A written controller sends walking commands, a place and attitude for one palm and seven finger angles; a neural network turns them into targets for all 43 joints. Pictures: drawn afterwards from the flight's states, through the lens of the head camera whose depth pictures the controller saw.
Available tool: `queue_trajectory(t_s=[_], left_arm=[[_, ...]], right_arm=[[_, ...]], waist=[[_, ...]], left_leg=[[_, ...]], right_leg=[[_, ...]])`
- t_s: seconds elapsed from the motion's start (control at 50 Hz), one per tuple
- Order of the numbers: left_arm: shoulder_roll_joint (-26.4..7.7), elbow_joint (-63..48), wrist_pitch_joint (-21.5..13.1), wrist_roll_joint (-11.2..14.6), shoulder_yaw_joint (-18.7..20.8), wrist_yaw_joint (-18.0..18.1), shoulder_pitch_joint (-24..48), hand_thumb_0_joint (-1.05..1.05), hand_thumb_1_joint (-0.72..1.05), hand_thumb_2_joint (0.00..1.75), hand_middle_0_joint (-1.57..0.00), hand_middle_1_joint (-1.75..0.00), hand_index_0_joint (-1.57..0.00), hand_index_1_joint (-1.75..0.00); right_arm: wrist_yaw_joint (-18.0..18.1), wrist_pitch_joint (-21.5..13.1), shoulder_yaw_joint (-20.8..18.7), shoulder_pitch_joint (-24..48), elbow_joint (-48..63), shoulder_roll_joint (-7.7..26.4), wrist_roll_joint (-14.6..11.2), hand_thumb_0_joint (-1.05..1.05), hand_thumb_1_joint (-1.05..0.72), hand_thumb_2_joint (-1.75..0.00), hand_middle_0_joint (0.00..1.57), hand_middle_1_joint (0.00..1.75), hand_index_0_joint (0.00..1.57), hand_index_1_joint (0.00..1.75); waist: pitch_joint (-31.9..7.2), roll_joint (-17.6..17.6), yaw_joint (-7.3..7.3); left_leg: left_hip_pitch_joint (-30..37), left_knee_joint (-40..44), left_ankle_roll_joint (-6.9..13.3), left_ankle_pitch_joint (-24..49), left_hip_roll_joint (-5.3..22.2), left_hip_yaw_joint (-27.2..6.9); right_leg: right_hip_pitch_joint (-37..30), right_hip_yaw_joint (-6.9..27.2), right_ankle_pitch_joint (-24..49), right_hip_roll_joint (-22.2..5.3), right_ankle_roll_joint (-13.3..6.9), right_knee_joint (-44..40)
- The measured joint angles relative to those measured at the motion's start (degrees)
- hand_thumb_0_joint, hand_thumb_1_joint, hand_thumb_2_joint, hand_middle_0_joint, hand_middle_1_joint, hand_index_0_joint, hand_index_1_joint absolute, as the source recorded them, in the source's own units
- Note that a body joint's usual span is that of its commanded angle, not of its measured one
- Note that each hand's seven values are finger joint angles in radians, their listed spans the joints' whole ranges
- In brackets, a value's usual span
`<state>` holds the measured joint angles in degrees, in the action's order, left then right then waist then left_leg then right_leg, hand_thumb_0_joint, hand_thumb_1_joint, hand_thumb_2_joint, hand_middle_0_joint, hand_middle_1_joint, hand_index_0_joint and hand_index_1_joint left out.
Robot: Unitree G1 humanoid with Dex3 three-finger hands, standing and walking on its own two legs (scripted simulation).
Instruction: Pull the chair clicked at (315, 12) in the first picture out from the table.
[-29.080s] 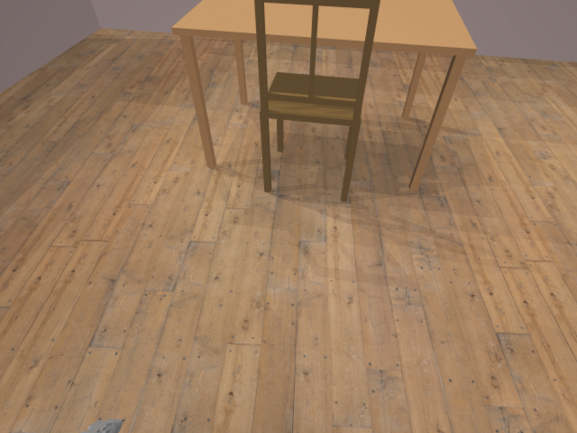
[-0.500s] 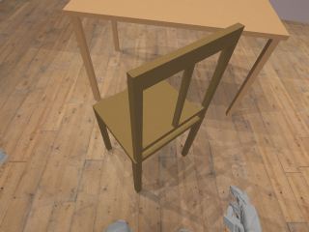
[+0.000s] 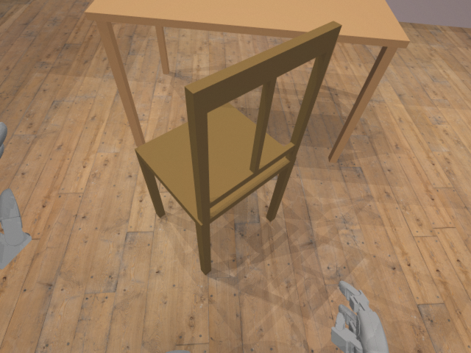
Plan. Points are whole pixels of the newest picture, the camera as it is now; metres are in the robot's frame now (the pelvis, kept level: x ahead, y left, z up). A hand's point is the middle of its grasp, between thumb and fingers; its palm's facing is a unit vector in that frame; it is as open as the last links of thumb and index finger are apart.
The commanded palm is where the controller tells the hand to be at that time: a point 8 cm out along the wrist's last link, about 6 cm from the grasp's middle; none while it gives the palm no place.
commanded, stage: stop stepping back and stand still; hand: left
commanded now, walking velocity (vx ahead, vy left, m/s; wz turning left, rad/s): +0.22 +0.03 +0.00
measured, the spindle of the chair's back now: (260, 131) +0.64 -0.01 -0.05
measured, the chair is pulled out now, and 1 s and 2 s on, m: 0.46 0.46 0.46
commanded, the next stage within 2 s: let the arm hang, fingers relaxed in 1.16 s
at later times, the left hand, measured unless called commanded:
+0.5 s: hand (7, 304) +0.14 +0.24 +0.17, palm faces +0.44 -0.74 -0.52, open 7.4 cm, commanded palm +0.09 +0.28 +0.18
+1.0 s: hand (28, 263) +0.18 +0.25 +0.16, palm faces +0.38 -0.79 -0.48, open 7.4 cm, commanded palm +0.12 +0.29 +0.18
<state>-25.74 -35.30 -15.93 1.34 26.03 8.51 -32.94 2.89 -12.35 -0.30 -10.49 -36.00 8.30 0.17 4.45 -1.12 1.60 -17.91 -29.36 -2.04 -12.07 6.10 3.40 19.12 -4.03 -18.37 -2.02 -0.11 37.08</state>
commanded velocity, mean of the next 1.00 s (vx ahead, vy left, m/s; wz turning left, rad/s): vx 0.08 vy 0.03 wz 0.00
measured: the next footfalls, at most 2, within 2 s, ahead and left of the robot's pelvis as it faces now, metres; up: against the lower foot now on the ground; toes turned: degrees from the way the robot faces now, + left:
right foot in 0.04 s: +0.04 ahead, -0.15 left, +0.00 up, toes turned -4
left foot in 0.26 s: +0.00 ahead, +0.11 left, +0.00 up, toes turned +0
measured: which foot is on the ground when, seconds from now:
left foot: down 0.00-0.08, up 0.10-0.24, down 0.26-1.00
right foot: up 0.00-0.02, down 0.04-1.00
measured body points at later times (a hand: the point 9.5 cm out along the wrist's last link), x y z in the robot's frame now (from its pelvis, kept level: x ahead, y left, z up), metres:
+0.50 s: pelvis -0.05 -0.02 +0.00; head -0.06 -0.03 +0.45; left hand +0.11 +0.28 +0.19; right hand +0.07 -0.28 -0.09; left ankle -0.05 +0.11 -0.74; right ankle +0.00 -0.15 -0.74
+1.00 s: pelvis -0.02 -0.01 +0.00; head -0.01 +0.00 +0.45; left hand +0.15 +0.29 +0.18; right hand +0.14 -0.24 -0.07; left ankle -0.04 +0.11 -0.74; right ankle +0.00 -0.15 -0.74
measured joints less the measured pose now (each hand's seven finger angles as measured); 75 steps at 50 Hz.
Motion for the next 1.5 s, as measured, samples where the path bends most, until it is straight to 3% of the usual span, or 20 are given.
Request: queue_trajectory(t_s=[0.04, 0.08, 0.12, 0.18, 0.26, 0.28, 0.36, 0.44, 0.54, 0.58, 0.66, 0.82, 1.26, 1.3, 1.34, 1.4, 1.5], left_arm=[[-1.41, 1.09, 0.05, -0.05, 1.02, 0.07, 0.37, 0.02, 0.89, 0.9, -0.21, -0.31, -0.22, -0.31], [-0.68, 3.99, 0.63, -0.06, 0.4, -0.03, 1.28, 0.02, 0.89, 0.9, -0.21, -0.31, -0.22, -0.31], [-0.05, 6.21, 2.12, 0.48, -0.68, 0.04, 1.43, 0.01, 0.89, 0.9, -0.21, -0.31, -0.22, -0.31], [1.11, 7.61, 4.25, 1.04, -1.92, 0.4, -0.22, 0.01, 0.89, 0.9, -0.21, -0.31, -0.22, -0.31], [1.49, 7.14, 4.59, 0.62, -3.15, 0.44, -2.15, 0.02, 0.89, 0.89, -0.21, -0.31, -0.22, -0.31], [1.3, 6.87, 4.19, 0.39, -3.23, 0.42, -1.83, 0.02, 0.88, 0.89, -0.21, -0.31, -0.22, -0.31], [0.6, 7.08, 3.35, -0.78, -2.34, 0.28, -2.19, 0.02, 0.88, 0.89, -0.21, -0.31, -0.22, -0.31], [0.41, 9.43, 3.04, -1.52, -1.55, 0.39, -1.54, 0.02, 0.88, 0.89, -0.21, -0.31, -0.22, -0.31], [2.56, 10.79, 2.71, -1.02, -2.07, 0.68, 1.11, 0.02, 0.89, 0.9, -0.21, -0.31, -0.22, -0.31], [3.91, 10.87, 2.97, -0.92, -2.75, 0.85, 2.1, 0.02, 0.89, 0.9, -0.21, -0.31, -0.22, -0.31], [4.94, 11.66, 3.48, -1.18, -3.97, 0.76, 3.3, 0.02, 0.89, 0.9, -0.21, -0.31, -0.21, -0.31], [2.93, 9.75, 4.03, -1.2, -3.67, 0.5, 2.47, 0.02, 0.89, 0.9, -0.21, -0.31, -0.22, -0.31], [2.09, 7.75, 4.82, 0.4, -3.78, 0.54, -0.01, 0.02, 0.89, 0.9, -0.21, -0.31, -0.22, -0.31], [1.51, 15.53, 4.6, -1.76, -7.48, -1.81, 4.36, 0.01, 0.89, 0.9, -0.2, -0.31, -0.21, -0.3], [2.86, 28.33, 8.88, -2.83, -12.73, -4.54, 10.03, 0.01, 0.89, 0.9, -0.2, -0.3, -0.21, -0.3], [7.5, 48.91, 15.29, -3.4, -19.06, -6.57, 15.43, 0.01, 0.9, 0.9, -0.19, -0.3, -0.2, -0.3], [13.82, 71.15, 19.71, -3.21, -26.36, -7.92, 16.36, 0.01, 0.91, 0.9, -0.19, -0.3, -0.2, -0.3]], right_arm=[[-0.17, 0.56, 0.78, 0.09, 0.67, -0.06, -0.29, 0.01, -0.9, -0.9, 0.2, 0.3, 0.2, 0.3], [-0.17, 1.6, 1.04, 0.88, 0.3, 0.9, -0.66, 0.01, -0.9, -0.9, 0.2, 0.3, 0.2, 0.3], [-0.08, 2.67, 1.01, 0.52, -0.26, 1.66, -1.03, 0.01, -0.9, -0.9, 0.2, 0.3, 0.2, 0.3], [0.32, 4.37, 0.9, -1.28, -1.23, 2.82, -1.38, 0.01, -0.9, -0.9, 0.2, 0.3, 0.2, 0.3], [1.46, 4.54, -0.01, -5.24, -0.69, 5.61, -1.12, 0.01, -0.9, -0.9, 0.2, 0.3, 0.2, 0.3], [1.74, 4.25, -0.55, -5.7, -0.85, 6.06, -0.98, 0.01, -0.9, -0.9, 0.2, 0.3, 0.2, 0.3], [1.8, 3.7, -1.46, -7.26, -0.93, 6.08, -1.42, 0.02, -0.9, -0.9, 0.2, 0.3, 0.2, 0.3], [1.91, 2.77, -1.68, -8.28, -0.75, 5.73, -1.54, 0.02, -0.9, -0.9, 0.2, 0.3, 0.2, 0.3], [1.48, 3.1, -0.79, -6.46, -3.18, 4.91, -0.75, 0.01, -0.9, -0.9, 0.2, 0.3, 0.2, 0.3], [1.41, 3.24, -0.27, -5.46, -3.48, 4.65, -0.48, 0.02, -0.9, -0.9, 0.2, 0.3, 0.2, 0.3], [1.45, 3.1, 0.55, -4.03, -2.44, 3.46, -0.62, 0.02, -0.9, -0.9, 0.2, 0.3, 0.2, 0.3], [1.2, 3.07, 1.37, -2.15, -0.07, 1.81, -0.61, 0.01, -0.9, -0.9, 0.2, 0.3, 0.2, 0.3], [1.85, 6.15, 0.21, -1.26, 1.24, 3.32, -1.14, 0.01, -0.9, -0.9, 0.2, 0.3, 0.2, 0.3], [-0.79, 4.88, -0.73, -1.16, -1.02, 4.71, -0.82, 0.01, -0.9, -0.9, 0.2, 0.3, 0.2, 0.3], [-2.62, 6.68, -1.0, -0.11, -4.01, 6.35, -0.31, 0.01, -0.9, -0.9, 0.2, 0.3, 0.2, 0.3], [-3.62, 9.78, -0.74, 0.69, -6.92, 7.08, 0.6, 0.01, -0.9, -0.9, 0.2, 0.3, 0.2, 0.3], [-3.81, 12.05, 1.01, -1.89, -10.05, 4.37, 1.26, 0.01, -0.9, -0.9, 0.2, 0.3, 0.2, 0.3]], waist=[[-0.42, -0.03, 0.03], [0.16, 2.75, -0.61], [-0.39, 3.02, -1.24], [-2.51, 0.93, -2.07], [-5.37, 0.96, -4.02], [-5.16, 0.86, -4.31], [-4.6, -1.13, -3.35], [-5.33, 0.8, -3.33], [-5.68, 1.98, -1.29], [-5.4, 1.83, -0.83], [-4.68, 0.76, -0.86], [-3.43, 0.28, -1.11], [-2.12, 0.44, -1.65], [-3.49, 1.61, -1.5], [-4.91, 2.81, -1.2], [-5.78, 4.28, -1.88], [-3.28, 0.83, -2.89]], left_leg=[[-1.68, -2.6, -0.62, -0.57, 0.22, 0.56], [-2.84, -5.39, -0.23, -3.69, 1.72, -0.59], [-4.0, -9.43, 0.55, -8.42, 0.01, -1.83], [-3.03, -14.37, 1.73, -9.12, -3.43, -1.24], [4.06, -2.05, 3.49, -10.57, -4.13, -1.54], [4.51, 0.43, 3.42, -6.63, -4.18, -2.12], [5.27, 1.18, 1.68, -2.48, -4.93, -1.38], [4.46, -0.56, 1.99, -3.73, -4.59, -2.56], [3.27, -4.69, 3.55, -9.49, -4.48, -3.52], [4.07, -3.26, 3.45, -7.02, -4.64, -3.47], [6.44, 0.24, 1.79, -3.24, -5.33, -2.72], [7.62, 2.75, 2.06, -3.21, -5.3, -2.63], [9.8, 4.73, 2.23, -3.62, -5.55, -2.69], [6.77, 2.39, 2.41, -4.01, -6.01, -3.65], [4.21, -0.09, 2.61, -4.76, -6.94, -4.1], [2.15, -2.82, 2.83, -5.87, -7.39, -4.39], [3.04, -3.49, 2.33, -6.16, -7.51, -4.46]], right_leg=[[-3.67, -0.04, 3.33, -1.08, 0.43, -7.0], [-3.91, -0.65, 4.62, 0.62, 0.7, -7.66], [-3.19, -0.21, 5.07, 0.42, 0.54, -7.32], [-2.59, 1.43, 6.02, -0.96, 0.26, -7.96], [-1.91, 0.09, 6.77, -0.68, 0.58, -8.57], [-1.57, -0.47, 6.69, -0.74, 0.69, -8.01], [-1.4, 0.63, 4.15, -1.39, 0.71, -6.4], [-2.09, 0.02, 4.74, -0.76, 0.42, -7.01], [-2.56, 0.23, 6.85, 0.24, 0.0, -7.7], [-2.88, 0.7, 7.05, 0.34, 0.17, -8.13], [-3.86, 1.62, 7.32, -0.33, 0.9, -8.82], [-5.49, 1.61, 8.38, -0.2, 1.26, -12.31], [-7.7, 1.49, 7.88, -0.41, 1.7, -14.19], [-4.92, 0.61, 7.35, -1.02, 1.44, -11.4], [-2.56, 0.31, 5.48, -2.05, 1.91, -8.68], [-0.36, 0.17, 4.14, -2.59, 2.13, -5.42], [-0.42, 0.22, 2.83, -2.78, 1.55, -2.95]])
